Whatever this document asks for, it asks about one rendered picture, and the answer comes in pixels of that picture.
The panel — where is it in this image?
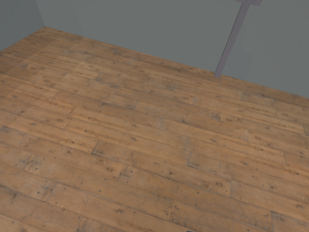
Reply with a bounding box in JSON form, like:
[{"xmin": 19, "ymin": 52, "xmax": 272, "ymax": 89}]
[{"xmin": 214, "ymin": 0, "xmax": 263, "ymax": 78}]

